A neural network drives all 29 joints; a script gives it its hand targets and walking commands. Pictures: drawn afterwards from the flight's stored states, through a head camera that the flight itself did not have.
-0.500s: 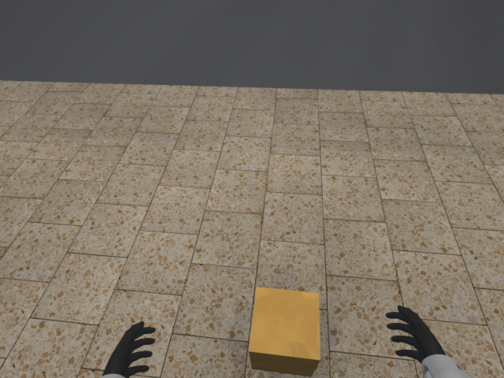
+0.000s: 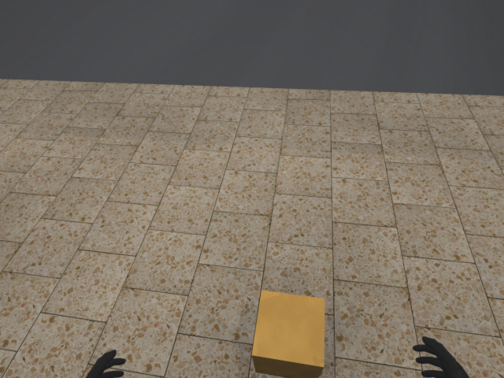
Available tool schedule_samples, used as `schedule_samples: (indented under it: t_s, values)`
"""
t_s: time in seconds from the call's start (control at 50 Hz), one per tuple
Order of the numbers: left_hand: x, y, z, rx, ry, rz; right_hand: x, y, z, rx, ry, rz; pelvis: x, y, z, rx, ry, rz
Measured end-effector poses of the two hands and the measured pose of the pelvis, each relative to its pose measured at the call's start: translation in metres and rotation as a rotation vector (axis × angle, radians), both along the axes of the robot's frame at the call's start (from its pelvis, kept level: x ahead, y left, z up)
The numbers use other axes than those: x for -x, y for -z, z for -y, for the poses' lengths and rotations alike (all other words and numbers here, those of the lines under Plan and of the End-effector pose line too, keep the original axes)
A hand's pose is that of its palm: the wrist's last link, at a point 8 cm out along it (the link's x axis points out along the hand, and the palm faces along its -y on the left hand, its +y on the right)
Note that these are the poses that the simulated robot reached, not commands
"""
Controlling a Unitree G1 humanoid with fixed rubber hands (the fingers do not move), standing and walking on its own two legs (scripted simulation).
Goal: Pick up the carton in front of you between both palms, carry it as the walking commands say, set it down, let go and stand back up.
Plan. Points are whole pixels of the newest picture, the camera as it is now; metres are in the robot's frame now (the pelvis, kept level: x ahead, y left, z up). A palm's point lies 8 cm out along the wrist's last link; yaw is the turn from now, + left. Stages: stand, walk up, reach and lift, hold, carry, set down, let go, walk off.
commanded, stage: stand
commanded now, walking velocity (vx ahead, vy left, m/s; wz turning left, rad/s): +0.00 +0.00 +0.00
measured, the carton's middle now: (288, 337) +0.35 -0.06 -0.65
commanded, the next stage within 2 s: none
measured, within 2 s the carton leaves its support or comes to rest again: neither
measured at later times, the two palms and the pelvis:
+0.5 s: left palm out of the picture +0.08 +0.30 -0.09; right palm out of the picture +0.09 -0.30 -0.10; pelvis -0.01 +0.00 +0.01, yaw +0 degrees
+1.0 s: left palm out of the picture +0.07 +0.31 -0.09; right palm out of the picture +0.07 -0.30 -0.10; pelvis -0.02 +0.00 +0.01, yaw +0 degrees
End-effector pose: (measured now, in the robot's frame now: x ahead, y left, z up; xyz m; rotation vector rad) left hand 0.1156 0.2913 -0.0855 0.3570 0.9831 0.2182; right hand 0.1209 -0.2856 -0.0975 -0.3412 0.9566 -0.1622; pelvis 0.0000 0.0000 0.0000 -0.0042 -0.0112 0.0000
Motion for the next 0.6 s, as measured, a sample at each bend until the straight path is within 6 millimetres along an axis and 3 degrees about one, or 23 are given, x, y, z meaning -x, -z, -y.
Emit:
schedule_samples:
  t_s: [0.6]
  values:
    - [0.037, 0.004, -0.016, 0.000, -0.041, -0.087, 0.038, 0.001, 0.012, 0.030, 0.012, -0.091, 0.016, -0.006, -0.001, -0.003, -0.001, 0.025]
